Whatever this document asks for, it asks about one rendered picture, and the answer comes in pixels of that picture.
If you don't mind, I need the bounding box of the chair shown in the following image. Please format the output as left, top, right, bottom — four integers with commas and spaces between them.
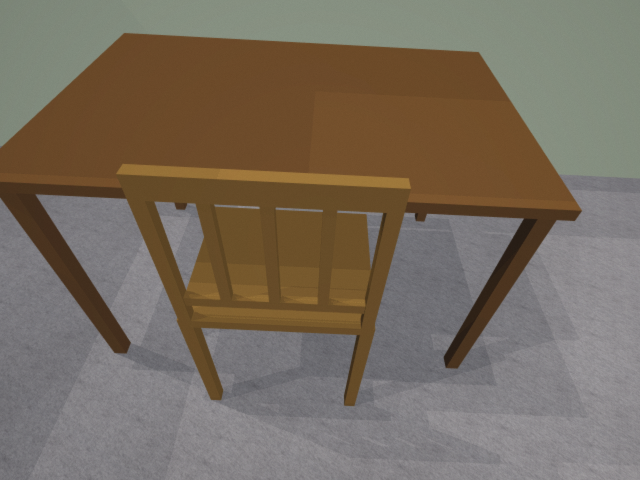
116, 164, 411, 406

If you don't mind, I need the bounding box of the table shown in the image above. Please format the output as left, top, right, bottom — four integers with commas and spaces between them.
0, 33, 582, 369

